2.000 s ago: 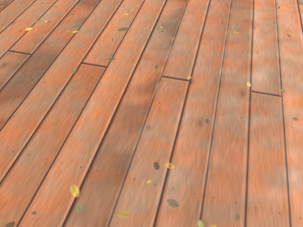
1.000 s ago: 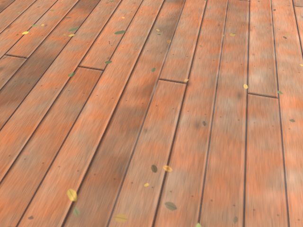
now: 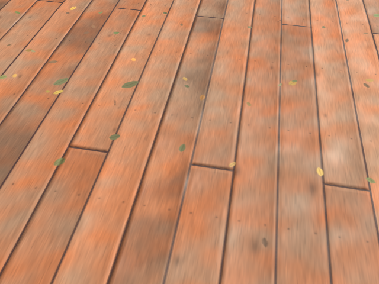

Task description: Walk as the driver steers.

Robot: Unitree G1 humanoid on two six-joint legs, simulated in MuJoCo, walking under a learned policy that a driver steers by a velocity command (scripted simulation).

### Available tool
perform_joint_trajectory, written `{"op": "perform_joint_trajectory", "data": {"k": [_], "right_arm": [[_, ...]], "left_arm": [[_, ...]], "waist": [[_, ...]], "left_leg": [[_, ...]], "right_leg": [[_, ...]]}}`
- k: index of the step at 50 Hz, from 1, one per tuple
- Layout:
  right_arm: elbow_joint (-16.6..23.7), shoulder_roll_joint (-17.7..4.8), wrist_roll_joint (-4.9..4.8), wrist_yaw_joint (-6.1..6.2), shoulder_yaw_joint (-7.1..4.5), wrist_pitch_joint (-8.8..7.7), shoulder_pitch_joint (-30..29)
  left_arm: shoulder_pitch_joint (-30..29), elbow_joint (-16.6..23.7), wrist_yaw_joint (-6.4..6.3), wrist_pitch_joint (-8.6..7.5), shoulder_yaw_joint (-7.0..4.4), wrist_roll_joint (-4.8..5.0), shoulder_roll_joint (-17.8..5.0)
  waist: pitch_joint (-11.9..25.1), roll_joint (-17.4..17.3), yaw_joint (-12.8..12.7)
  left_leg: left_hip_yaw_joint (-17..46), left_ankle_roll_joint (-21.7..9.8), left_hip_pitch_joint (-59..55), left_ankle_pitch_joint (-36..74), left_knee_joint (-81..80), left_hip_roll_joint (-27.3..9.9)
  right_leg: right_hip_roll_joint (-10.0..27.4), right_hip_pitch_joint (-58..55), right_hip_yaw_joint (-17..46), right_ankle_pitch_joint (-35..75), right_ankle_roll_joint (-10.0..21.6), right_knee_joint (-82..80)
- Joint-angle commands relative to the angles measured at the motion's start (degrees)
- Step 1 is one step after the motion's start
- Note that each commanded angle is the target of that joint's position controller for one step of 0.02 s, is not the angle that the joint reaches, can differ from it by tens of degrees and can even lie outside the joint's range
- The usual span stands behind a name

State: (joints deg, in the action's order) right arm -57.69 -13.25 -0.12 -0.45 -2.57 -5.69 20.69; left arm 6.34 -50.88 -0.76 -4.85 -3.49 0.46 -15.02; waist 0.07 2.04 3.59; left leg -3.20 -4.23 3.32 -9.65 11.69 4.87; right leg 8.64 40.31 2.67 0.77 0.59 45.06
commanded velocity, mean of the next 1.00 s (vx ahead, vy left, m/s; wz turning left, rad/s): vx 0.50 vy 0.00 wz -0.05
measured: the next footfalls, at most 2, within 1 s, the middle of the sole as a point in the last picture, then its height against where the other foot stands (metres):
right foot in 0.20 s outside the picture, level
left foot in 0.76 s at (164, 253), level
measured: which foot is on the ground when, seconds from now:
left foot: down 0.00-0.22, up 0.24-0.74, down 0.76-1.00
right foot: up 0.00-0.18, down 0.20-0.78, up 0.80-1.00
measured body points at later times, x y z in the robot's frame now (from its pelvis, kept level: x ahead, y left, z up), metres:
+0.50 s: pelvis +0.29 -0.08 +0.00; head +0.30 -0.09 +0.45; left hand +0.30 +0.19 -0.13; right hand +0.43 -0.34 -0.12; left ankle +0.40 +0.11 -0.67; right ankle +0.27 -0.15 -0.75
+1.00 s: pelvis +0.57 +0.00 +0.00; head +0.59 +0.01 +0.45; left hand +0.68 +0.27 -0.14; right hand +0.61 -0.27 -0.13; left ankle +0.59 +0.08 -0.75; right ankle +0.60 -0.17 -0.66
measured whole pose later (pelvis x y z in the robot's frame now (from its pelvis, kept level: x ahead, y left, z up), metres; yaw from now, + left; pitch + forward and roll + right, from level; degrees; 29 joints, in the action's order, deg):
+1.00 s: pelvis +0.57 +0.00 +0.00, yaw -4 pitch +0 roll +1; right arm -55.2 -13.2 0.9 -1.1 -3.7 -6.4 14.6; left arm 12.9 -53.5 -0.8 -3.3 -4.5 2.0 -15.5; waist -1.2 2.7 1.4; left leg -7.7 -4.1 10.2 -9.3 18.7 2.6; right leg 5.8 34.7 4.1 -13.9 2.8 63.3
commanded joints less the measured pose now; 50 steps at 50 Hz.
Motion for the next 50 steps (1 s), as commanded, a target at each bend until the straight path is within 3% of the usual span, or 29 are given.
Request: {"op": "perform_joint_trajectory", "data": {"k": [1, 4, 7, 8, 9, 10, 11, 12, 13, 14, 15, 16, 18, 20, 24, 28, 33, 36, 37, 38, 39, 40, 41, 42, 43, 44, 46, 47, 50], "right_arm": [[2.6, -9.3, -0.59, 0.74, -1.64, -0.47, 0.5], [1.2, -9.5, -0.85, 0.81, -1.82, 0.36, 3.6], [0.7, -10.4, -0.99, 1.09, -2.35, 1.34, 3.8], [0.9, -10.9, -0.97, 1.14, -2.53, 1.62, 2.8], [1.3, -11.1, -0.93, 1.15, -2.55, 1.93, 1.3], [1.9, -9.7, -0.58, 1.13, -1.97, 2.15, 0.7], [3.5, -7.4, 0.64, 1.15, -0.88, 2.01, 1.7], [3.2, 0.4, -0.08, 0.38, 1.17, 0.58, 9.1], [2.8, -6.6, -1.55, 0.22, -0.31, -0.73, 4.8], [4.6, -9.3, -2.64, 0.10, -1.06, -1.55, -0.9], [5.1, -9.0, -2.34, 0.53, -1.07, -1.70, -3.6], [5.2, -8.5, -1.39, 0.84, -1.49, -1.36, -4.9], [4.8, -6.2, -1.12, 0.86, -1.57, 0.12, -2.8], [5.1, -5.0, -0.95, 1.01, -1.57, 1.11, -3.4], [8.0, -5.0, -0.19, 0.97, -1.75, 1.31, -11.5], [10.1, -3.7, -0.52, 0.24, -1.11, 0.75, -19.4], [12.9, -4.1, -1.10, -1.32, -0.68, 0.07, -26.2], [12.9, -6.3, -1.19, -2.01, -1.42, -0.44, -23.2], [11.7, -7.7, -1.07, -1.91, -2.26, -0.51, -18.4], [8.6, -10.3, -0.94, -1.57, -3.71, -0.44, -8.8], [6.3, -14.6, -0.19, -0.98, -4.94, -0.30, 1.8], [5.2, -17.6, 0.12, -1.20, -5.40, -0.07, 4.7], [5.8, -12.2, -0.36, -1.17, -3.90, -0.18, 3.9], [6.5, -9.8, -0.44, -0.87, -3.19, -0.45, -0.9], [7.5, -8.3, -0.14, -0.78, -2.65, -0.69, -5.5], [7.6, -6.7, 0.36, -0.90, -2.28, -0.99, -8.5], [6.9, -4.6, 1.13, -1.07, -1.76, -1.42, -10.1], [6.4, -5.0, 1.07, -0.96, -1.91, -1.62, -9.6], [5.2, -7.2, 1.26, 0.03, -2.56, -1.83, -8.2]], "left_arm": [[-5.3, 3.7, 0.70, -0.74, 0.12, 0.25, -1.6], [-9.9, 5.6, 1.75, -1.04, 0.48, 0.71, -1.9], [-10.1, 6.9, 2.79, -1.61, 0.20, 0.87, -3.4], [-7.8, 6.6, 2.91, -1.77, -0.24, 0.90, -4.5], [-2.6, 5.2, 2.85, -1.90, -1.14, 0.82, -6.1], [7.5, 2.1, 2.47, -1.88, -2.68, 0.69, -9.1], [18.5, 0.0, 1.88, -1.64, -3.90, -0.07, -13.9], [20.6, -1.3, 2.46, -1.39, -4.25, -0.30, -16.3], [18.9, -0.6, 2.55, -1.52, -2.58, 0.06, -10.2], [13.7, 0.5, 2.34, -1.65, -1.82, 0.14, -7.9], [8.9, 1.5, 2.38, -1.67, -1.34, -0.18, -6.9], [6.4, 1.8, 2.55, -1.72, -0.98, -0.59, -5.4], [6.0, 1.1, 2.81, -1.94, -0.56, -1.07, -3.9], [7.7, 0.0, 2.47, -2.18, -0.88, -0.73, -5.2], [11.1, -1.5, 1.12, -1.57, -1.24, -0.57, -6.7], [14.4, -2.7, 0.53, -1.15, -1.21, -0.03, -7.2], [18.6, -5.3, 0.20, 0.06, -1.64, 0.44, -7.8], [16.9, -5.3, -0.16, 0.84, -2.21, 0.59, -9.0], [15.5, -5.0, -0.19, 1.12, -2.29, 0.59, -9.3], [14.8, -4.6, -0.19, 1.42, -1.80, 0.37, -8.1], [15.6, -3.2, -0.24, 1.41, -0.86, -0.62, -6.3], [23.1, -3.2, 0.45, 0.12, 1.43, -0.29, 2.1], [19.8, -4.0, 0.74, -1.21, 0.23, 1.32, -3.7], [14.4, -2.2, 0.80, -1.88, -0.73, 2.72, -6.9], [11.4, -1.6, 0.36, -1.94, -0.86, 2.60, -7.0], [10.1, -1.4, -0.08, -1.49, -1.31, 1.80, -6.5], [12.9, -2.3, -0.12, 0.36, -1.54, 1.67, -4.0], [13.5, -2.5, -0.11, 1.09, -1.46, 1.74, -2.8], [9.7, -0.8, -0.21, 2.15, -1.85, 1.38, -2.8]], "waist": [[-4.1, -4.4, -0.1], [-5.3, -4.6, 1.2], [-4.6, -5.7, -0.3], [-3.1, -6.6, -1.9], [0.1, -7.1, -5.1], [6.4, -6.2, -9.5], [15.8, 1.4, -12.3], [22.3, 16.8, -7.8], [18.8, 9.5, -9.8], [10.8, 6.6, -9.0], [6.8, 1.4, -7.1], [3.7, 0.1, -5.5], [2.8, 2.0, -3.0], [1.1, 1.7, -2.4], [-1.5, 0.7, -3.9], [-3.4, 1.1, -6.3], [-5.6, 1.4, -7.9], [-3.1, 2.8, -4.9], [0.0, 3.5, -1.9], [5.6, 2.6, 2.4], [14.1, -3.8, 5.4], [20.9, -18.9, 1.1], [19.9, -13.7, 3.4], [11.4, -11.1, 2.8], [7.1, -6.3, 0.8], [3.9, -5.1, -0.8], [2.2, -7.2, -3.7], [1.4, -6.9, -4.1], [-1.5, -5.2, -4.2]], "left_leg": [[7.3, -7.6, 4.6, 7.8, -6.3, -14.8], [7.5, -7.5, -1.8, 8.6, -3.8, -17.1], [8.4, -6.3, -7.4, 13.9, 0.5, -19.9], [8.1, -5.6, -8.0, 20.4, 3.2, -20.0], [6.6, -4.6, -7.6, 30.4, 9.4, -18.6], [4.1, -2.9, -3.4, 34.2, 21.0, -15.3], [1.1, -0.7, 9.2, 17.3, 40.4, -11.3], [4.1, 2.2, 31.4, -21.3, 57.8, -0.7], [10.9, 1.0, 37.8, -22.8, 64.1, -3.9], [9.6, 0.1, 40.8, -17.3, 64.2, -6.7], [8.0, 0.2, 38.2, -11.8, 61.7, -9.8], [7.5, 0.6, 35.9, -8.6, 58.4, -11.5], [7.6, 1.0, 30.8, -5.7, 54.7, -13.2], [6.8, 1.9, 31.8, -3.9, 51.3, -13.8], [6.2, 3.7, 38.0, 6.8, 39.4, -13.9], [3.7, 3.7, 35.3, 15.8, 26.4, -11.5], [3.6, 2.1, 37.0, 12.4, 19.4, -10.0], [2.2, -0.2, 30.3, 6.4, 17.4, -7.9], [0.4, -1.2, 22.7, 5.6, 16.7, -5.9], [-0.3, -2.9, 9.6, 6.8, 16.6, -4.8], [11.6, -6.6, -8.7, 7.5, 18.3, -15.0], [39.9, -15.6, -26.4, -4.4, 10.6, -27.9], [43.6, -13.9, -25.1, -10.6, 6.5, -27.3], [34.2, -11.0, -17.7, -8.1, 5.6, -25.9], [26.9, -9.2, -9.0, -3.1, 4.0, -24.1], [21.8, -8.1, -1.8, 0.5, 1.9, -22.3], [14.8, -6.9, 4.9, 3.2, -1.7, -19.9], [12.4, -7.1, 6.4, 4.6, -3.0, -19.7], [6.5, -7.0, 6.3, 9.1, -5.1, -19.4]], "right_leg": [[-2.1, -3.2, -2.5, 6.6, -0.5, -8.5], [-3.0, -1.6, -2.5, 4.0, 0.1, -12.8], [-4.0, -3.1, -2.5, -2.2, 2.3, -15.8], [-5.2, -7.2, -3.4, -4.3, 3.1, -16.4], [-7.2, -15.1, -5.2, -4.9, 4.4, -17.4], [-7.7, -29.0, -5.4, -3.9, 6.3, -17.0], [4.1, -47.3, 8.5, -3.5, 10.3, -15.8], [14.9, -64.2, 36.3, -15.7, 18.9, -24.2], [13.0, -62.0, 37.2, -20.9, 16.4, -27.6], [11.3, -54.3, 28.1, -17.0, 13.8, -28.3], [9.3, -45.8, 21.4, -9.8, 12.7, -29.7], [7.2, -39.3, 16.5, -5.0, 12.3, -31.4], [4.8, -33.7, 11.5, -1.9, 12.1, -34.6], [4.3, -31.6, 8.3, 1.1, 12.8, -36.6], [3.7, -33.4, 4.5, 3.5, 12.4, -38.5], [1.8, -34.2, 0.5, 1.6, 10.6, -39.3], [5.5, -43.1, 0.8, 3.0, 10.3, -35.8], [6.8, -46.4, 0.6, 14.5, 8.7, -30.4], [5.7, -45.9, -0.6, 24.0, 7.8, -24.8], [2.6, -42.2, -2.8, 27.7, 6.2, -13.9], [-1.1, -29.5, -5.3, 11.8, 4.2, 4.2], [-12.3, -6.6, -3.0, -29.4, 0.8, 23.8], [-10.2, -0.4, 5.6, -34.2, 1.9, 31.1], [-7.4, 3.3, 5.0, -29.7, 2.8, 32.1], [-4.1, 1.1, 3.5, -24.0, 3.0, 29.5], [-2.3, -1.5, 3.3, -20.5, 2.8, 26.0], [-0.4, -7.1, 3.9, -17.0, 2.9, 22.7], [-0.1, -7.3, 3.9, -16.3, 2.7, 21.7], [-0.2, -1.8, 5.1, -9.3, 1.9, 16.8]]}}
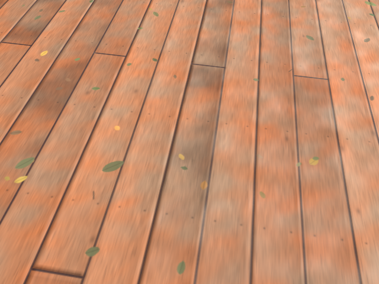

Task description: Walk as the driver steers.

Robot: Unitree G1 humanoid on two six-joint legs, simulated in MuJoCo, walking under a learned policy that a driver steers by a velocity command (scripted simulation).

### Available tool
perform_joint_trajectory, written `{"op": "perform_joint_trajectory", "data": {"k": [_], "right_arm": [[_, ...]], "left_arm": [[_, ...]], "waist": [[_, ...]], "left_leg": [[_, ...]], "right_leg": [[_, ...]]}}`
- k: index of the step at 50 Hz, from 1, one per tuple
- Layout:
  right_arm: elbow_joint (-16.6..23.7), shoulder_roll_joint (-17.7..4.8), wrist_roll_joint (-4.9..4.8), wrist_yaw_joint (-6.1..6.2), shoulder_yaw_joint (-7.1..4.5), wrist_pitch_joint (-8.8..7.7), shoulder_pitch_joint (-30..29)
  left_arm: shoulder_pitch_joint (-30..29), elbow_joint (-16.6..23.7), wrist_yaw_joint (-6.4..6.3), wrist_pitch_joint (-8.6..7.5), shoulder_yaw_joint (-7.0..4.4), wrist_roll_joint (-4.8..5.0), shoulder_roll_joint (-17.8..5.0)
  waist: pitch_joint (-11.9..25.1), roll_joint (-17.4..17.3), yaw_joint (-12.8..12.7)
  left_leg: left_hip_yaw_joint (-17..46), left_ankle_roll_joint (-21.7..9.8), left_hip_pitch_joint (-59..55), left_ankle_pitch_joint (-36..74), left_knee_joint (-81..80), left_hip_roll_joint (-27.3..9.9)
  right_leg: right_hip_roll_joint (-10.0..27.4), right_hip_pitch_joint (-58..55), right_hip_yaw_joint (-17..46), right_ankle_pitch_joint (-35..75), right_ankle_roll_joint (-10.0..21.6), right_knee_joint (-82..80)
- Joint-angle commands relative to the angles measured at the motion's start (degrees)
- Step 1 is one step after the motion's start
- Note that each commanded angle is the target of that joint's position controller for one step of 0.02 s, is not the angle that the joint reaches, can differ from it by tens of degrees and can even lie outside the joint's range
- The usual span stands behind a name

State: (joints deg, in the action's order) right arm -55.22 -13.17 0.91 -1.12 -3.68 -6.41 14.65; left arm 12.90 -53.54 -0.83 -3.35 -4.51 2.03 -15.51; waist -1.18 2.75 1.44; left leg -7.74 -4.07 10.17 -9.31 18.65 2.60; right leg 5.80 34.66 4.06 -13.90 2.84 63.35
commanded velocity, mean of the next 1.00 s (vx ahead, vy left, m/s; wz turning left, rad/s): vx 0.50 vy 0.00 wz -0.11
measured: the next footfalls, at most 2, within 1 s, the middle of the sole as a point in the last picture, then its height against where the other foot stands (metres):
right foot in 0.34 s outside the picture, level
left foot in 0.90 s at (193, 229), level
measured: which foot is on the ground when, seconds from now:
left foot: down 0.00-0.36, up 0.38-0.88, down 0.90-1.00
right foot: up 0.00-0.32, down 0.34-0.90, up 0.92-1.00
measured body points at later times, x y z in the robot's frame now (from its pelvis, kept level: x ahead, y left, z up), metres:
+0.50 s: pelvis +0.28 -0.08 -0.01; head +0.31 -0.09 +0.44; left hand +0.45 +0.15 -0.13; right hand +0.31 -0.37 -0.13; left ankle +0.25 +0.09 -0.65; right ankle +0.30 -0.15 -0.74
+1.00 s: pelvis +0.58 -0.08 -0.02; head +0.62 -0.08 +0.43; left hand +0.69 +0.19 -0.14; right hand +0.70 -0.36 -0.13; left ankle +0.67 -0.02 -0.74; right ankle +0.41 -0.19 -0.64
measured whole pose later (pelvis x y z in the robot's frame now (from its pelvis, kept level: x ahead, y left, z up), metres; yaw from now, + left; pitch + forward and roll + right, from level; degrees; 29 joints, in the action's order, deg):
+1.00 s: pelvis +0.58 -0.08 -0.02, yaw -3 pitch +2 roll +0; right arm -45.3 -16.3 -1.0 -2.2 -4.3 -4.4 9.4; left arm 14.3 -48.5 0.1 -5.9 -2.9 0.9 -15.4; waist -2.6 0.2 0.5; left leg -1.3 -5.8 25.0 -9.0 31.7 5.0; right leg -0.6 17.7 1.3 -24.4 1.1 69.5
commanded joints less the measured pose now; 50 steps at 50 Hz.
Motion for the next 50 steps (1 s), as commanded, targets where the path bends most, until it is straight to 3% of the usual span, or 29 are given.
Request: {"op": "perform_joint_trajectory", "data": {"k": [1, 6, 9, 12, 15, 16, 17, 18, 19, 20, 21, 22, 23, 24, 26, 29, 34, 39, 42, 43, 44, 45, 46, 47, 48, 49, 50], "right_arm": [[2.5, -7.5, 0.27, 1.05, -1.53, -1.01, -1.6], [2.1, -8.4, -0.09, 2.26, -1.51, -0.39, 0.2], [0.9, -9.1, -0.57, 2.59, -1.76, 0.59, 4.2], [0.6, -10.1, -1.13, 2.69, -2.18, 2.08, 5.6], [2.0, -12.7, -1.63, 3.31, -2.88, 3.23, 3.1], [2.4, -13.4, -1.67, 3.46, -3.04, 3.64, 2.1], [3.1, -13.3, -1.98, 3.50, -2.86, 3.65, 0.7], [4.6, -9.9, -0.35, 3.22, -1.76, 2.81, 1.9], [7.6, -3.3, -0.53, 2.03, 0.37, 0.44, 5.5], [8.8, -8.5, -2.76, 1.03, -0.72, -1.97, -2.0], [10.2, -9.2, -4.03, 0.65, -0.87, -2.94, -5.4], [8.5, -8.7, -3.44, 0.94, -0.86, -2.92, -4.0], [7.3, -9.3, -2.36, 1.22, -1.46, -2.16, -2.9], [6.4, -9.2, -2.17, 1.09, -1.68, -1.03, -1.2], [5.8, -7.5, -1.81, 1.15, -1.53, 0.70, 0.0], [7.3, -6.7, -1.44, 1.52, -1.09, 1.83, -4.5], [9.1, -5.3, -2.06, 0.46, -0.26, 1.23, -11.6], [12.2, -5.2, -2.42, -1.41, 0.29, 0.91, -16.5], [13.2, -7.0, -2.20, -2.56, -0.45, 1.03, -13.7], [12.6, -8.6, -2.09, -2.55, -1.27, 1.35, -9.7], [10.9, -11.0, -2.08, -2.32, -2.60, 1.56, -1.7], [9.5, -15.0, -1.84, -1.50, -4.21, 1.93, 7.4], [9.3, -20.1, -2.29, -1.13, -5.36, 1.85, 10.3], [9.7, -15.8, -2.22, -1.01, -3.99, 1.83, 11.7], [10.1, -12.9, -1.85, -0.68, -3.28, 1.79, 9.2], [11.3, -11.3, -1.83, -0.54, -2.75, 1.71, 5.2], [12.3, -9.9, -1.70, -0.56, -2.28, 1.69, 1.4]], "left_arm": [[1.8, 2.4, -0.03, 0.63, -0.95, -0.40, -2.3], [-6.3, 5.4, 1.52, 0.02, -0.38, -0.92, -1.0], [-11.9, 8.3, 2.55, 0.04, 0.34, -0.97, 0.0], [-15.1, 11.2, 3.80, 0.12, 0.52, -0.74, -0.1], [-10.5, 12.3, 4.57, 0.43, -0.88, -0.54, -3.0], [-4.4, 11.3, 4.52, 0.51, -2.08, -0.30, -5.4], [4.9, 9.1, 3.80, 0.58, -4.01, -0.28, -8.9], [11.5, 7.6, 2.33, 1.15, -5.54, -0.56, -14.5], [9.1, 9.2, 2.53, 0.43, -5.46, -0.79, -17.2], [10.8, 9.3, 2.72, 0.04, -3.89, -1.36, -12.0], [8.3, 9.3, 2.62, -0.52, -3.15, -1.39, -9.1], [3.6, 9.9, 2.67, -0.86, -2.29, -1.20, -6.6], [-0.1, 10.8, 2.50, -1.05, -1.47, -1.52, -4.1], [-1.5, 11.3, 2.32, -1.19, -0.95, -2.20, -3.1], [-0.9, 10.4, 2.12, -1.75, -1.11, -2.23, -4.6], [1.7, 8.6, 1.29, -2.35, -1.51, -2.36, -6.6], [3.2, 7.1, 0.72, -2.61, -1.14, -2.57, -6.8], [6.0, 4.7, 0.32, -1.53, -1.38, -2.17, -7.3], [3.8, 5.4, -0.60, -0.22, -1.84, -1.89, -9.1], [3.1, 5.7, -1.00, 0.27, -2.00, -1.88, -10.0], [1.8, 6.2, -1.35, 0.77, -1.91, -1.79, -10.3], [2.0, 7.2, -1.70, 0.56, -1.41, -2.08, -9.8], [9.4, 9.1, -0.23, -1.14, 1.29, -3.69, -1.3], [5.1, 9.4, 0.84, -3.53, 1.16, -1.93, -4.4], [-0.2, 11.2, 1.58, -5.06, 0.41, 0.32, -7.4], [-3.0, 12.1, 1.48, -5.72, 0.70, 0.16, -7.2], [-4.0, 12.2, 1.10, -5.72, 0.33, -1.30, -7.3]], "waist": [[-0.7, -5.6, -1.8], [-2.6, -5.1, 0.5], [-4.5, -4.2, 2.7], [-5.1, -4.7, 2.9], [-0.1, -8.5, -1.6], [3.4, -9.2, -5.2], [8.1, -7.6, -10.3], [13.3, 2.5, -10.7], [20.2, 11.9, -4.7], [19.9, 3.9, -8.7], [12.7, 2.2, -7.9], [8.1, -3.8, -4.4], [5.9, -3.9, -2.5], [5.2, -2.8, -1.0], [4.0, -1.8, 0.0], [1.2, -0.9, -1.3], [-1.1, 0.1, -4.6], [-3.4, 0.0, -6.3], [0.0, 2.4, -3.2], [2.9, 3.6, -0.9], [7.1, 2.9, 3.6], [12.7, -1.7, 7.6], [20.0, -16.4, 2.4], [25.1, -13.8, 5.5], [16.8, -10.9, 6.5], [11.2, -4.9, 4.6], [6.6, -1.7, 2.0]], "left_leg": [[9.4, -6.8, -1.5, 10.0, -12.3, -16.9], [0.9, -4.4, -4.2, 13.6, -13.1, -15.3], [-1.2, -4.3, -10.9, 16.9, -11.4, -17.2], [-3.0, -4.0, -17.4, 25.2, -6.9, -19.3], [-5.3, -2.3, -18.5, 52.7, 4.6, -19.6], [-5.8, -1.5, -17.0, 57.4, 13.4, -18.9], [-6.7, 0.5, -10.5, 51.5, 26.3, -16.5], [-6.4, 3.0, 6.3, 19.1, 45.2, -12.5], [4.4, 5.5, 28.4, -24.3, 63.2, 0.6], [13.8, 3.7, 35.0, -22.3, 65.1, -2.3], [13.2, 2.2, 37.4, -17.3, 61.7, -4.9], [12.4, 2.0, 33.9, -12.9, 56.0, -8.2], [11.7, 2.5, 29.7, -10.5, 51.5, -10.3], [11.8, 2.9, 25.6, -9.2, 49.9, -11.7], [10.7, 4.1, 23.5, -7.1, 46.6, -12.3], [10.3, 5.4, 28.4, 1.6, 39.1, -12.8], [8.5, 3.8, 27.1, 18.3, 21.4, -9.7], [7.8, 1.4, 32.1, 14.2, 14.6, -7.1], [3.9, -1.3, 26.6, 4.8, 14.4, -3.4], [2.3, -2.4, 21.0, 1.9, 15.0, -1.3], [1.6, -4.1, 10.1, 3.4, 12.7, 0.9], [11.0, -7.3, -6.9, 5.5, 11.6, -4.1], [41.1, -18.9, -30.1, -0.9, 9.9, -18.9], [55.9, -20.9, -36.1, -8.7, 0.2, -21.6], [47.4, -17.2, -31.3, -8.7, -1.0, -19.9], [40.7, -15.2, -22.3, -5.0, -1.4, -17.6], [36.1, -14.3, -12.6, 1.6, -2.4, -15.9]], "right_leg": [[2.3, 5.6, 4.0, 8.3, -0.6, -4.2], [0.9, 5.2, -1.0, 20.0, -0.9, -18.6], [0.5, 8.0, -3.5, 18.8, -0.2, -23.7], [-0.9, 9.3, -6.6, 12.3, 1.1, -26.4], [-6.2, -2.2, -11.7, 3.8, 4.2, -26.4], [-8.4, -10.4, -12.3, 2.6, 5.8, -27.3], [-9.9, -24.9, -10.7, 7.0, 8.2, -32.7], [1.3, -42.3, 6.8, 9.0, 12.0, -32.8], [14.0, -57.8, 41.5, 0.8, 24.1, -42.3], [13.0, -58.1, 40.0, 0.3, 21.0, -46.5], [11.1, -51.7, 30.7, 3.7, 18.5, -46.4], [9.0, -42.2, 22.2, 10.2, 16.0, -46.8], [7.3, -35.1, 16.6, 15.8, 14.5, -47.5], [6.3, -30.2, 13.6, 18.6, 13.9, -49.0], [5.5, -25.4, 9.4, 23.2, 13.7, -51.4], [4.7, -25.0, 3.6, 26.0, 12.3, -53.9], [2.9, -27.6, -4.3, 20.0, 7.9, -56.3], [7.4, -39.9, -6.9, 25.8, 6.9, -53.2], [8.5, -44.1, -9.1, 48.7, 4.9, -44.5], [8.2, -44.2, -9.9, 57.9, 4.1, -38.3], [6.6, -41.0, -11.7, 60.4, 2.6, -27.6], [4.4, -28.9, -12.3, 47.1, 0.5, -11.4], [-7.5, -2.4, -9.2, -3.5, -3.7, 10.9], [-10.4, 7.5, 1.7, -18.3, -3.1, 19.0], [-6.3, 12.9, 3.3, -14.2, -1.5, 18.4], [-3.7, 11.6, 2.5, -9.8, -0.8, 13.6], [-2.0, 8.4, 1.8, -7.7, -1.3, 8.1]]}}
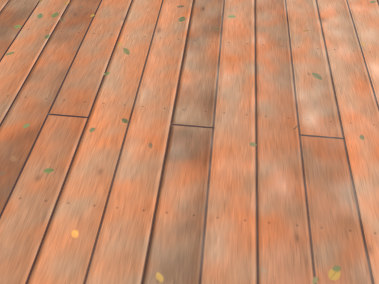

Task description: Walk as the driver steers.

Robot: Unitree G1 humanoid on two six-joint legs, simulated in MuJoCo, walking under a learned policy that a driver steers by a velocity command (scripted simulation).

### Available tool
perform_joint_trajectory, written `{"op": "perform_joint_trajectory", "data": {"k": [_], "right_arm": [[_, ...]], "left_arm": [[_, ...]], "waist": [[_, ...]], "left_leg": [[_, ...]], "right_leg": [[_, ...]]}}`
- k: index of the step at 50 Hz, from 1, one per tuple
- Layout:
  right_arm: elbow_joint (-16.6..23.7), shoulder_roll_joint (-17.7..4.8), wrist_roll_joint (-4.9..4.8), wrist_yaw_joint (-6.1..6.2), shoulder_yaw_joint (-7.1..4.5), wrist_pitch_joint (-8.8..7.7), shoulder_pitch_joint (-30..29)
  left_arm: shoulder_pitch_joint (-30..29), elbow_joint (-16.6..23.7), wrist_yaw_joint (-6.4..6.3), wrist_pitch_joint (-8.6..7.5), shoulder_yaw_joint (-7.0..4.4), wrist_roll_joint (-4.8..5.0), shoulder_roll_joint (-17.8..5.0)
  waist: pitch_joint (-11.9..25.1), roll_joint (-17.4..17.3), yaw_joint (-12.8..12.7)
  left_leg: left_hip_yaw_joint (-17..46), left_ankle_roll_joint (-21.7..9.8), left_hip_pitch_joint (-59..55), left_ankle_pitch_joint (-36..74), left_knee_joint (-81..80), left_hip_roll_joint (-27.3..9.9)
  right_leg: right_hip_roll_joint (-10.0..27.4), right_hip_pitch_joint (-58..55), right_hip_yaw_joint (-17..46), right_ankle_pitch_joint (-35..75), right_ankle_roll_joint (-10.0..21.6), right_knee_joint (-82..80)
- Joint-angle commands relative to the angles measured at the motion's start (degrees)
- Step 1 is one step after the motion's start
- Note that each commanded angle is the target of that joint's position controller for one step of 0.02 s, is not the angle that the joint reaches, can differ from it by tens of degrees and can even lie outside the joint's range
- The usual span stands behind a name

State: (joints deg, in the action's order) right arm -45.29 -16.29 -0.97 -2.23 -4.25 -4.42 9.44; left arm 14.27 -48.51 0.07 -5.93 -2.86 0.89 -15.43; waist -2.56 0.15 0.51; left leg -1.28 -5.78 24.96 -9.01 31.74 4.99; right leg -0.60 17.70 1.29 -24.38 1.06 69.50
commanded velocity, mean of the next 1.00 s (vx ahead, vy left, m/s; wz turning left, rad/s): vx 0.50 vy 0.00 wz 0.57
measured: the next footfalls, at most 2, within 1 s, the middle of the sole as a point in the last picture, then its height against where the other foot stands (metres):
right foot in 0.36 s outside the picture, level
left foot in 0.88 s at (128, 251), level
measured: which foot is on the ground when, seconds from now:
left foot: down 0.00-0.36, up 0.38-0.86, down 0.88-1.00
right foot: up 0.00-0.34, down 0.36-0.90, up 0.92-1.00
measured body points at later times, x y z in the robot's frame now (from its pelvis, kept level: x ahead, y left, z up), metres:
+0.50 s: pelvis +0.29 -0.03 +0.01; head +0.31 -0.03 +0.46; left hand +0.37 +0.27 -0.08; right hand +0.45 -0.28 -0.11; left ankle +0.16 +0.06 -0.63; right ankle +0.36 -0.13 -0.72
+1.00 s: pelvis +0.51 +0.12 +0.00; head +0.54 +0.16 +0.45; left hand +0.43 +0.42 -0.12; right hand +0.80 +0.00 -0.08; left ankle +0.52 +0.22 -0.72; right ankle +0.50 -0.08 -0.62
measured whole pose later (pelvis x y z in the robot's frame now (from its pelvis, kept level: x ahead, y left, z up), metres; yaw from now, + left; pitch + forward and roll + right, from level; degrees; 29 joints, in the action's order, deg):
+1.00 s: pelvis +0.51 +0.12 +0.00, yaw +36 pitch +2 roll -1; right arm -35.8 -17.2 -1.0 -2.2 -4.2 -2.3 10.9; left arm 13.2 -44.4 0.0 -5.8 -3.3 0.8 -17.6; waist -3.6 0.5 -1.0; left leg -0.2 -5.0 24.2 -10.8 33.1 4.3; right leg 3.9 21.3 1.4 -24.0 -0.7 69.3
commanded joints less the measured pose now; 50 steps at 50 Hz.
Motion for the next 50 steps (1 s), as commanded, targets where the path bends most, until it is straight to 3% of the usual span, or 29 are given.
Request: {"op": "perform_joint_trajectory", "data": {"k": [1, 3, 5, 9, 13, 16, 17, 18, 19, 20, 21, 22, 23, 24, 26, 28, 31, 35, 39, 42, 43, 44, 45, 46, 47, 48, 49, 50], "right_arm": [[3.4, -5.7, 0.72, 0.75, -1.23, -0.36, 4.5], [4.5, -6.4, 0.59, 1.14, -1.33, -0.15, 3.0], [4.8, -8.2, 0.40, 1.84, -1.84, -0.18, 3.8], [4.8, -9.2, -0.39, 2.82, -2.37, 0.62, 6.8], [4.2, -8.7, -0.71, 3.05, -2.29, 1.63, 10.6], [4.8, -8.5, -0.36, 3.28, -2.35, 2.08, 10.2], [5.3, -7.7, -0.32, 3.27, -2.09, 2.17, 9.2], [6.1, -5.5, -0.02, 3.13, -1.31, 1.93, 8.6], [7.4, -2.1, 0.97, 3.01, -0.06, 1.60, 9.1], [9.3, -0.8, -0.99, 2.90, 0.55, 1.05, 17.0], [7.3, -7.2, -1.43, 3.07, -0.57, 1.18, 15.9], [8.1, -9.6, -0.89, 2.96, -1.31, 1.55, 9.6], [8.7, -8.6, -0.32, 2.96, -1.29, 1.83, 7.0], [9.5, -7.8, 0.09, 2.72, -1.44, 1.85, 5.3], [9.9, -5.7, -0.79, 2.06, -1.31, 2.35, 6.2], [10.9, -4.1, -0.68, 1.90, -0.96, 2.87, 5.0], [12.0, -3.3, -0.26, 1.66, -0.53, 3.02, 2.2], [13.1, -2.2, -0.32, 0.33, 0.12, 2.33, -4.0], [15.4, -2.4, -0.59, -0.93, 0.14, 2.28, -9.1], [15.6, -5.4, -0.12, -1.18, -1.44, 2.71, -5.2], [13.8, -7.5, -0.18, -0.96, -2.77, 2.89, 2.1], [11.1, -11.0, -0.35, -0.09, -4.72, 3.27, 12.1], [10.2, -16.8, -0.75, 1.17, -5.84, 3.61, 15.9], [12.6, -18.6, -0.43, 0.60, -5.32, 2.46, 14.7], [12.2, -13.5, -0.08, 0.12, -3.96, 1.69, 14.5], [11.6, -11.5, -0.09, 0.16, -3.26, 1.18, 12.5], [12.0, -10.0, -0.12, 0.30, -2.71, 1.01, 8.5], [12.6, -8.4, 0.29, 0.43, -2.13, 0.97, 5.3]], "left_arm": [[-4.7, 7.3, -0.09, -2.51, -1.87, -1.09, -8.0], [-2.4, 7.5, -0.38, -1.12, -1.94, -1.61, -6.9], [-3.8, 8.4, -0.77, -0.20, -1.54, -1.85, -5.5], [-12.0, 10.9, -0.61, -0.24, -0.66, -1.63, -3.4], [-16.7, 13.1, 0.25, -1.00, -1.05, -0.54, -4.9], [-14.6, 13.1, 0.83, -2.00, -2.05, -0.28, -7.0], [-10.7, 12.1, 0.73, -2.33, -2.58, -0.37, -7.7], [-4.9, 11.2, 0.36, -2.63, -3.41, -1.15, -9.6], [4.2, 10.5, -0.17, -2.59, -4.30, -1.83, -13.2], [7.9, 8.1, 0.33, -1.66, -5.23, -2.06, -16.7], [5.8, 9.6, 0.47, -1.35, -3.96, -0.92, -10.7], [3.9, 10.0, 0.15, -0.89, -3.11, -0.80, -7.7], [1.4, 10.3, 0.13, -0.51, -2.62, -1.37, -7.1], [-0.2, 9.8, 0.08, -0.26, -2.27, -1.54, -6.0], [-1.2, 9.2, -0.02, -0.49, -2.02, -1.64, -5.2], [-0.8, 8.3, 0.02, -0.88, -2.44, -1.24, -6.3], [-0.3, 6.9, -0.19, -0.77, -3.16, -1.39, -8.3], [0.5, 5.5, -0.55, 0.04, -3.43, -1.00, -9.7], [3.0, 3.8, -0.57, 1.09, -4.03, 0.11, -11.8], [2.5, 3.6, -0.98, 2.13, -4.82, 0.94, -14.3], [1.8, 3.8, -1.20, 2.60, -4.84, 1.17, -14.5], [2.4, 4.1, -1.46, 2.56, -4.16, 0.80, -12.9], [5.0, 6.3, -1.17, 2.02, -2.01, -2.08, -6.0], [5.5, 9.1, -0.49, -0.11, -0.73, -1.40, -4.9], [-1.3, 10.2, 0.21, -1.44, -2.05, 0.94, -10.2], [-3.6, 11.0, 0.42, -2.19, -1.76, 1.46, -10.0], [-3.6, 10.1, -0.09, -2.37, -1.66, 0.12, -9.3], [-2.9, 9.8, -0.39, -1.98, -2.14, -1.06, -10.0]], "waist": [[6.7, 0.2, 0.8], [5.2, -1.5, -1.5], [4.0, -2.2, -1.5], [3.4, -4.1, 1.9], [3.7, -5.5, 3.9], [4.1, -7.4, 1.9], [5.2, -7.7, -0.5], [9.6, -6.9, -3.4], [17.4, 0.7, -6.6], [22.1, 21.7, -2.4], [16.7, 13.2, -4.0], [10.1, 7.4, -5.6], [6.6, 3.4, -4.6], [3.8, 3.4, -3.6], [2.8, 6.3, -1.8], [2.2, 5.8, -1.5], [2.0, 4.0, -1.8], [0.6, 3.6, -4.0], [-1.4, 3.9, -5.1], [2.1, 6.0, -1.3], [5.9, 5.5, 3.2], [10.9, 3.3, 8.0], [14.9, -10.5, 5.7], [25.6, -15.2, 3.5], [21.4, -7.1, 6.6], [13.8, -6.2, 5.4], [9.6, -1.2, 2.5], [7.4, -1.9, 0.2]], "left_leg": [[26.4, -12.3, -21.2, 6.5, -16.7, -16.6], [22.8, -12.4, -14.8, 11.1, -18.6, -14.8], [19.0, -12.0, -10.4, 15.1, -19.4, -13.3], [14.7, -7.9, -7.1, 10.3, -18.1, -8.9], [19.8, -6.4, -11.8, 4.6, -13.8, -10.5], [25.4, -5.2, -16.1, 3.5, -8.5, -12.2], [25.5, -4.1, -15.6, 4.5, -5.5, -11.0], [23.2, -2.2, -12.7, 5.8, 2.1, -8.5], [16.9, 0.3, -4.8, -4.5, 18.7, -4.1], [11.0, 3.1, 14.8, -26.6, 34.9, 1.1], [12.4, 4.0, 21.1, -23.6, 41.8, -3.8], [10.9, 4.4, 22.5, -17.9, 43.4, -5.5], [9.4, 4.8, 20.4, -13.9, 42.4, -7.3], [9.3, 5.0, 19.5, -11.3, 39.9, -8.7], [8.1, 5.2, 16.0, -9.3, 37.3, -10.7], [7.2, 5.9, 16.9, -7.7, 34.6, -11.4], [6.7, 6.8, 18.9, -2.0, 28.0, -12.0], [3.3, 6.0, 15.7, 8.9, 14.8, -11.0], [0.0, 3.8, 13.7, 6.7, 7.2, -9.6], [-4.3, 0.2, 4.5, -1.9, 4.9, -4.7], [-5.6, -1.6, -5.1, -0.6, 2.0, -2.1], [-3.3, -3.9, -21.2, 2.6, -0.1, -1.3], [19.2, -9.6, -38.9, 3.5, -0.9, -14.9], [50.3, -19.7, -48.7, -8.8, -11.4, -24.7], [45.0, -16.0, -46.6, -10.8, -14.4, -23.2], [36.7, -13.9, -38.7, -7.8, -14.5, -21.1], [30.7, -11.9, -29.8, -2.4, -14.6, -18.4], [26.4, -11.0, -22.9, 4.2, -15.2, -16.6]], "right_leg": [[5.7, 20.6, 4.6, 4.0, 0.0, -1.3], [6.4, 17.4, 3.7, 4.4, -1.6, -6.9], [6.0, 16.6, 2.0, 8.6, -3.5, -13.6], [2.7, 11.9, 1.0, 25.5, -4.9, -31.3], [0.4, 9.9, 2.3, 27.4, -4.5, -39.5], [0.1, 6.6, 3.0, 21.0, -2.2, -42.7], [0.1, 1.4, 2.2, 21.2, -0.9, -45.1], [3.6, -8.9, 4.5, 21.0, 1.6, -44.5], [14.2, -23.6, 15.0, 18.8, 5.3, -43.9], [25.3, -37.7, 42.2, 5.3, 14.2, -49.7], [24.7, -34.5, 42.5, -5.5, 12.8, -51.6], [22.0, -28.0, 32.7, -3.4, 10.3, -51.9], [19.5, -21.3, 25.7, 4.1, 9.1, -53.0], [17.4, -16.8, 20.9, 9.7, 8.9, -54.2], [15.1, -12.0, 13.8, 14.9, 8.6, -57.0], [15.4, -11.0, 9.5, 19.4, 9.7, -58.9], [16.2, -12.7, 4.0, 26.1, 10.3, -59.9], [14.5, -14.0, -4.3, 28.7, 8.1, -59.8], [16.4, -18.9, -7.8, 32.2, 6.5, -58.2], [16.7, -22.1, -11.2, 57.0, 4.8, -47.5], [15.5, -20.5, -12.9, 62.7, 3.7, -37.7], [13.4, -11.7, -14.0, 56.9, 1.6, -23.9], [7.5, 9.4, -13.7, 13.6, -1.4, -3.6], [-1.6, 23.7, -0.4, -11.5, -2.7, 10.1], [1.8, 30.1, 4.7, -6.5, -1.9, 11.7], [3.9, 31.0, 3.5, -1.5, -0.8, 7.9], [6.2, 27.5, 3.5, 2.5, -0.9, 3.0], [7.5, 23.3, 3.6, 4.7, -1.3, -1.2]]}}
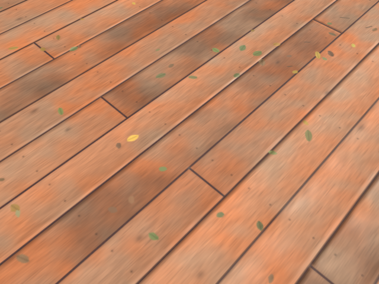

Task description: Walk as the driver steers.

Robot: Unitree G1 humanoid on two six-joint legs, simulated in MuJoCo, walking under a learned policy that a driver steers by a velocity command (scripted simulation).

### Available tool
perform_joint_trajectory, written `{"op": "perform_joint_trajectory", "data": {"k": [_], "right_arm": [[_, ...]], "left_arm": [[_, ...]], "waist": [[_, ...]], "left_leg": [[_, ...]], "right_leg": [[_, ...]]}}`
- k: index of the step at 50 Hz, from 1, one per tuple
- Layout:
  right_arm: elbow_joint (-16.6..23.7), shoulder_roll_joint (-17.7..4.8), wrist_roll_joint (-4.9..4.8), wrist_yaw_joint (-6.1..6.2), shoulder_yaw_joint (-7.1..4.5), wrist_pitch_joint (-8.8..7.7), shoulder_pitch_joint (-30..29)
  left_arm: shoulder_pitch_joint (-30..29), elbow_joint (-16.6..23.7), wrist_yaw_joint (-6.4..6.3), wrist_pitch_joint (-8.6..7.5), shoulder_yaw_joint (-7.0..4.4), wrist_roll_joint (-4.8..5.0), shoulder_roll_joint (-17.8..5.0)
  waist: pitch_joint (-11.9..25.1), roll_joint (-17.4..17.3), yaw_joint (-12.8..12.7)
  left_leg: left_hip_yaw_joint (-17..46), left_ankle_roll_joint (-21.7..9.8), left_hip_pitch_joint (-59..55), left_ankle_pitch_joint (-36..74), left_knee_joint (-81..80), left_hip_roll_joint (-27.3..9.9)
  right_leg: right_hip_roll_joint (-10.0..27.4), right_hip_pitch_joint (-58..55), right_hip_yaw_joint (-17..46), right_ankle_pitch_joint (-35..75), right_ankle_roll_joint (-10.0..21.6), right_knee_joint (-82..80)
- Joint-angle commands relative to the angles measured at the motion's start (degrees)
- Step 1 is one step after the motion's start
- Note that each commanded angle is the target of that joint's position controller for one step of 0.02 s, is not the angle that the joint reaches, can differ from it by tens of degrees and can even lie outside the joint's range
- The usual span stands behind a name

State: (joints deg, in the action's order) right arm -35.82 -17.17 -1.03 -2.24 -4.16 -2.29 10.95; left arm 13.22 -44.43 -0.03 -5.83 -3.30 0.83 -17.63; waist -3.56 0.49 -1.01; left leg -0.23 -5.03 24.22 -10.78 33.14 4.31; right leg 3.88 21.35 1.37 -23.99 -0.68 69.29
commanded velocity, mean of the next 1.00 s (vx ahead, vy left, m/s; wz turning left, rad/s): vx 0.50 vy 0.00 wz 0.60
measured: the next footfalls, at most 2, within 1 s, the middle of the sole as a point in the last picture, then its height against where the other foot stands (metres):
right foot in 0.36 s outside the picture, level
left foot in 0.88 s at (130, 246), level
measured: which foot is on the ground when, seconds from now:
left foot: down 0.00-0.36, up 0.38-0.86, down 0.88-1.00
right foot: up 0.00-0.34, down 0.36-0.88, up 0.90-1.00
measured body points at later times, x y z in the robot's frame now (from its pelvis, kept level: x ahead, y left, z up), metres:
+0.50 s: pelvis +0.28 -0.04 +0.01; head +0.30 -0.04 +0.46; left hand +0.36 +0.26 -0.08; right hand +0.45 -0.29 -0.11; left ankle +0.16 +0.06 -0.63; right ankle +0.36 -0.13 -0.73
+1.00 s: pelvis +0.50 +0.12 +0.00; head +0.53 +0.15 +0.45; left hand +0.42 +0.41 -0.12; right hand +0.80 -0.01 -0.08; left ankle +0.52 +0.21 -0.73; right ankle +0.48 -0.09 -0.63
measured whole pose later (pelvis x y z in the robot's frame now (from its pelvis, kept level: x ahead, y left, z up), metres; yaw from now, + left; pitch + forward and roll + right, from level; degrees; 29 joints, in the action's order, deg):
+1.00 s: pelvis +0.50 +0.12 +0.00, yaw +36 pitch +1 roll -1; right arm -35.5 -17.4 -1.2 -2.2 -4.1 -2.2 10.6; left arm 13.7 -44.8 0.1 -5.4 -3.1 1.0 -17.9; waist -4.1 0.5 -1.2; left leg -0.4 -5.2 23.8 -10.7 33.0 4.2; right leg 3.5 19.5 0.7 -24.6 -0.5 68.2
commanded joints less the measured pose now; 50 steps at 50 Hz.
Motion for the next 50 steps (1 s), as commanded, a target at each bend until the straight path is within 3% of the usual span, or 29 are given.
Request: {"op": "perform_joint_trajectory", "data": {"k": [1, 4, 9, 12, 14, 16, 17, 18, 19, 20, 21, 22, 23, 24, 26, 31, 35, 39, 40, 42, 43, 44, 45, 46, 47, 48, 49, 50], "right_arm": [[3.8, -7.0, 0.86, 0.67, -1.90, -1.13, 2.1], [2.7, -7.7, 0.62, 1.62, -2.10, -1.55, 2.7], [0.4, -8.8, -0.07, 3.00, -2.42, -0.89, 6.5], [-1.0, -9.2, -0.45, 3.15, -2.59, -0.52, 9.3], [-1.6, -8.6, -0.60, 3.26, -2.45, -0.21, 10.1], [-1.7, -8.5, -0.45, 3.36, -2.54, 0.14, 9.4], [-1.4, -7.5, -0.41, 3.34, -2.24, 0.31, 8.7], [-0.9, -5.0, -0.11, 3.17, -1.35, 0.17, 8.5], [0.2, -1.5, 1.05, 3.15, -0.08, 0.01, 9.9], [1.8, -0.8, -1.29, 3.17, 0.33, -0.53, 17.5], [-0.2, -7.0, -1.63, 3.40, -0.82, -0.39, 15.7], [0.5, -9.4, -1.01, 3.28, -1.55, -0.02, 9.1], [1.0, -8.5, -0.40, 3.31, -1.55, 0.27, 6.3], [1.6, -7.7, 0.03, 3.07, -1.69, 0.30, 4.6], [1.7, -5.4, -0.72, 2.48, -1.51, 0.77, 5.4], [3.2, -2.8, -0.22, 2.06, -0.69, 1.27, 1.2], [4.2, -1.7, -0.28, 0.61, -0.04, 0.48, -5.0], [6.3, -1.6, -0.56, -0.77, 0.15, 0.36, -10.6], [6.8, -2.2, -0.50, -1.02, -0.10, 0.41, -10.8], [6.7, -4.4, -0.07, -1.09, -1.28, 0.78, -7.7], [5.4, -6.4, -0.05, -0.94, -2.44, 1.00, -1.9], [2.7, -9.4, -0.25, -0.26, -4.30, 1.30, 8.1], [0.9, -14.2, -0.66, 1.03, -5.78, 1.91, 15.5], [2.6, -18.8, -0.68, 0.83, -5.63, 0.93, 12.2], [3.1, -13.3, -0.48, 0.36, -4.23, -0.01, 13.4], [2.3, -11.0, -0.12, 0.27, -3.39, -0.80, 11.4], [2.5, -9.6, -0.21, 0.34, -2.86, -1.14, 8.0], [3.0, -8.3, 0.12, 0.49, -2.40, -1.16, 4.5]], "left_arm": [[-0.9, 5.5, -0.16, -1.33, -1.90, -1.27, -7.9], [-1.6, 5.6, -0.25, 0.15, -1.40, -1.91, -5.6], [-12.5, 8.3, 0.37, -0.02, -0.02, -1.52, -2.6], [-16.5, 9.6, 1.18, -0.65, -0.21, -0.61, -3.6], [-16.4, 9.9, 1.56, -1.04, -0.84, -0.44, -5.1], [-13.6, 9.5, 1.62, -1.46, -1.57, -0.27, -6.1], [-9.5, 8.5, 1.40, -1.70, -2.14, -0.37, -6.7], [-3.7, 7.7, 1.02, -2.01, -2.98, -1.17, -8.4], [5.0, 7.1, 0.52, -1.96, -3.76, -1.75, -11.8], [8.4, 4.7, 1.11, -1.17, -4.63, -2.02, -15.2], [6.2, 6.2, 1.27, -0.95, -3.34, -0.74, -9.0], [4.1, 6.5, 0.87, -0.50, -2.49, -0.63, -6.0], [1.5, 6.8, 0.77, -0.15, -2.00, -1.28, -5.2], [0.0, 6.2, 0.63, 0.05, -1.69, -1.50, -4.2], [-0.7, 5.5, 0.36, -0.34, -1.44, -1.58, -3.3], [0.7, 2.8, 0.15, -0.71, -2.52, -1.29, -6.3], [1.3, 1.4, -0.22, 0.11, -2.74, -0.96, -7.7], [4.2, -0.4, -0.30, 1.22, -3.30, 0.09, -9.8], [4.2, -0.6, -0.32, 1.57, -3.50, 0.44, -10.4], [3.8, -0.6, -0.66, 2.27, -4.09, 1.06, -12.3], [3.3, -0.5, -0.88, 2.75, -4.26, 1.31, -12.9], [2.9, -0.1, -1.13, 2.91, -3.78, 1.35, -11.8], [4.8, 1.1, -1.10, 2.58, -2.12, -1.03, -7.3], [8.4, 4.7, -0.34, 0.86, 0.02, -1.94, -1.5], [0.7, 5.4, 0.34, -0.89, -1.09, 0.37, -7.5], [-2.9, 6.9, 0.63, -1.82, -1.32, 1.73, -8.5], [-2.9, 6.3, 0.23, -2.22, -1.07, 0.70, -7.7], [-2.5, 5.8, -0.08, -2.14, -1.38, -0.74, -7.9]], "waist": [[7.7, -3.4, 0.2], [6.6, -3.1, -0.5], [4.0, -4.7, 3.5], [3.4, -5.4, 5.1], [3.5, -6.1, 4.7], [3.8, -8.1, 2.9], [5.0, -8.3, 0.7], [9.8, -6.9, -2.2], [18.1, 1.4, -4.7], [22.3, 22.1, -0.7], [16.5, 12.7, -2.3], [10.0, 7.2, -3.7], [6.7, 3.4, -2.7], [4.0, 3.3, -1.8], [3.3, 6.2, -0.2], [2.4, 3.7, -0.4], [0.9, 3.1, -2.6], [-1.2, 3.1, -3.9], [-1.2, 3.4, -3.4], [1.9, 5.3, -0.4], [5.2, 5.5, 3.2], [10.3, 3.8, 8.5], [15.3, -5.9, 9.9], [22.4, -16.6, 3.0], [23.1, -8.3, 8.1], [14.7, -6.9, 7.4], [10.5, -2.0, 4.7], [8.0, -1.7, 2.4]], "left_leg": [[23.5, -11.6, -17.8, 9.2, -17.9, -14.7], [19.0, -12.3, -11.7, 16.2, -19.5, -13.0], [15.1, -8.6, -8.8, 9.7, -18.6, -9.1], [18.4, -7.7, -10.2, 5.5, -16.6, -10.3], [22.0, -7.0, -13.5, 3.6, -13.4, -11.5], [24.9, -6.0, -15.3, 4.7, -9.9, -12.1], [24.7, -4.8, -14.9, 6.0, -6.9, -10.6], [22.1, -2.9, -12.2, 7.0, 1.6, -7.7], [16.1, -0.3, -4.2, -5.5, 18.7, -3.2], [10.7, 2.7, 15.9, -25.0, 35.2, 1.8], [12.1, 3.8, 21.6, -21.3, 41.8, -2.9], [10.3, 4.2, 22.5, -15.7, 42.6, -4.7], [8.9, 4.4, 20.2, -11.8, 41.4, -6.5], [8.8, 4.5, 19.1, -9.4, 38.7, -7.9], [7.5, 4.5, 15.4, -7.2, 35.8, -9.8], [6.3, 5.8, 19.2, 0.1, 26.8, -11.0], [2.7, 5.2, 16.1, 10.8, 13.6, -10.2], [-0.7, 3.2, 14.2, 9.4, 5.7, -9.0], [-1.7, 2.3, 13.0, 7.0, 4.4, -8.2], [-4.9, -0.2, 6.1, 0.9, 3.4, -4.5], [-6.2, -1.9, -1.6, -0.2, 1.8, -2.0], [-5.8, -4.2, -16.3, 3.7, -1.7, 0.0], [9.5, -7.9, -34.0, 5.3, -1.8, -9.6], [43.7, -18.8, -47.1, -9.4, -10.3, -22.0], [45.7, -17.2, -46.5, -13.6, -15.9, -22.5], [37.7, -14.9, -40.0, -9.2, -16.7, -21.0], [31.3, -13.0, -31.6, -3.0, -16.6, -18.4], [26.6, -12.0, -24.5, 3.3, -17.0, -16.3]], "right_leg": [[3.6, 16.4, 3.6, 5.7, 0.0, -2.5], [2.7, 14.3, 2.0, 9.3, -2.3, -9.2], [-1.2, 11.2, 1.5, 26.3, -3.6, -30.2], [-3.1, 8.0, 2.1, 28.6, -3.0, -36.7], [-3.6, 6.8, 3.3, 25.6, -2.0, -39.6], [-3.9, 3.1, 3.1, 20.3, -0.3, -41.0], [-4.1, -2.4, 2.0, 20.2, 1.0, -43.3], [-0.7, -12.9, 4.3, 20.0, 3.4, -43.1], [10.0, -28.0, 15.1, 18.3, 6.8, -42.5], [20.9, -41.2, 43.7, 2.2, 15.7, -49.8], [20.0, -37.4, 43.8, -9.0, 14.2, -52.4], [17.4, -30.7, 33.4, -6.6, 11.7, -52.7], [14.9, -24.0, 26.2, 1.2, 10.6, -53.5], [12.9, -19.5, 21.1, 7.1, 10.5, -54.6], [10.5, -15.3, 13.6, 13.0, 10.0, -57.3], [11.7, -16.9, 3.9, 24.5, 11.8, -60.1], [10.0, -18.1, -4.6, 28.1, 9.8, -60.2], [11.8, -22.8, -8.3, 31.3, 8.5, -59.1], [12.2, -24.3, -9.3, 36.1, 8.0, -57.5], [12.3, -26.5, -11.6, 55.8, 6.9, -49.6], [11.6, -25.8, -12.9, 63.2, 6.1, -41.1], [9.6, -19.6, -14.4, 61.1, 4.3, -28.5], [6.4, -3.2, -14.1, 30.6, 1.7, -9.8], [-5.3, 18.2, -4.6, -11.6, -0.7, 7.1], [-3.3, 24.2, 4.1, -8.8, 0.1, 10.7], [-1.2, 27.2, 3.3, -3.0, 1.1, 8.2], [1.2, 24.1, 3.3, 1.7, 1.3, 3.4], [2.6, 20.2, 3.4, 4.4, 0.7, -1.1]]}}
Velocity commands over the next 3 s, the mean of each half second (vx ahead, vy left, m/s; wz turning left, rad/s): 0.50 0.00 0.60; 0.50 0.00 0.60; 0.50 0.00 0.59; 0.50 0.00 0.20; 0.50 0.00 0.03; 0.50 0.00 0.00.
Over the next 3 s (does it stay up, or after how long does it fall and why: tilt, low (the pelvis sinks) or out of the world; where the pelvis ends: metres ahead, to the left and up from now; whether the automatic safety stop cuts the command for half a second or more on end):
stays up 1.17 0.98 0.00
